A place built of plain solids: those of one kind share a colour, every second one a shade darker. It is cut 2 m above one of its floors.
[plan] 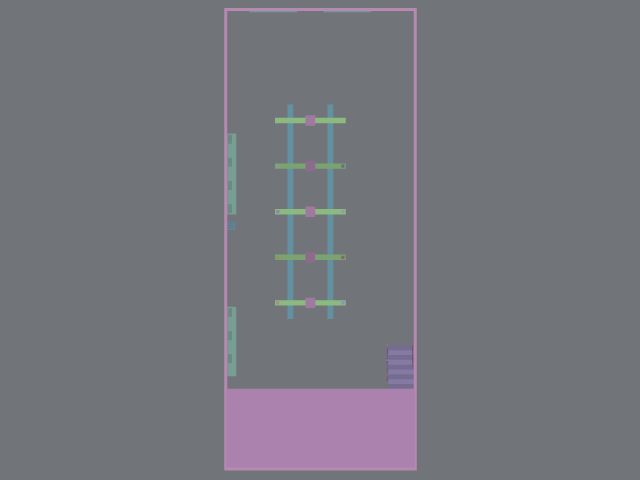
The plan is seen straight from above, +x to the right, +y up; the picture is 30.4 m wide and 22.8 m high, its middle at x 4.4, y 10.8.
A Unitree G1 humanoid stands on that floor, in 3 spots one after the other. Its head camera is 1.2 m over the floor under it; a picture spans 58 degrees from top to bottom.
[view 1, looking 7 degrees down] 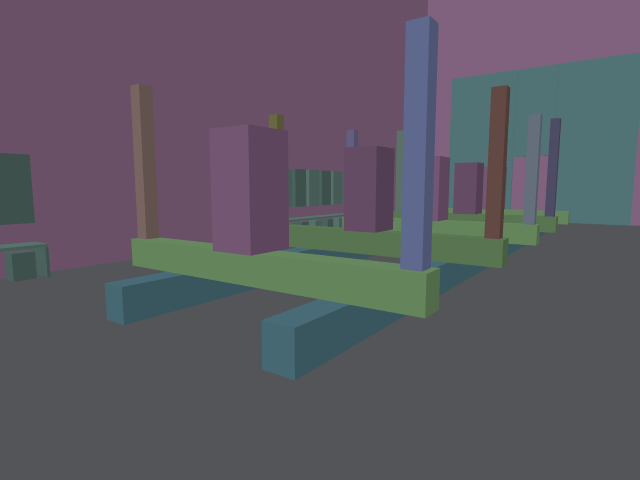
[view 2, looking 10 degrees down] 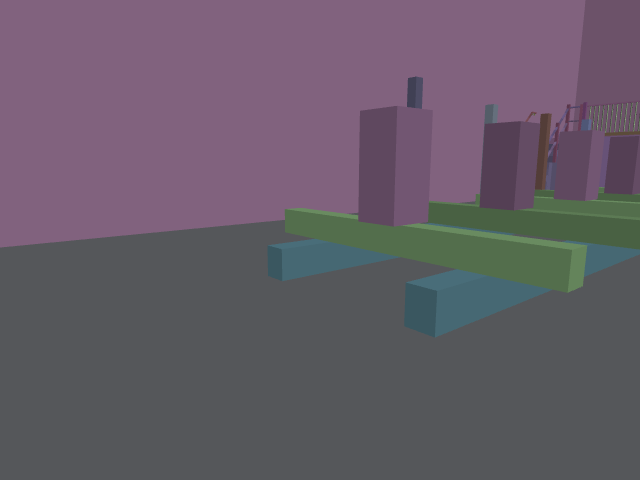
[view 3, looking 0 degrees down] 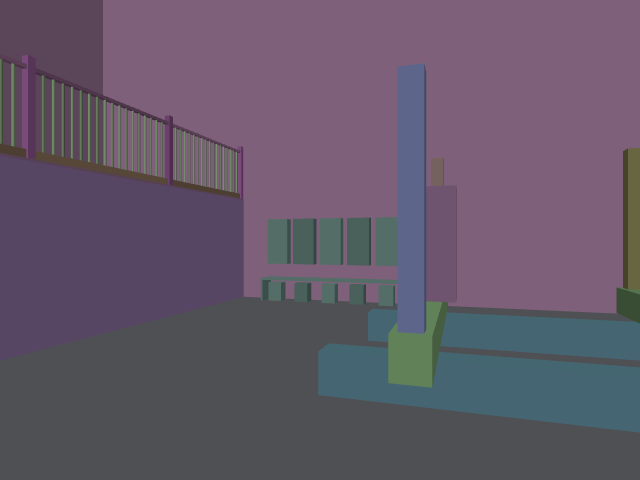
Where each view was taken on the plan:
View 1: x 6.63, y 5.03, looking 125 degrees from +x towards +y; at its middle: cross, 5.93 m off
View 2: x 1.13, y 19.67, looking -39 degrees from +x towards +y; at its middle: beam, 4.96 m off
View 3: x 8.21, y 8.10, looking -162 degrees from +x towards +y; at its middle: kit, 8.40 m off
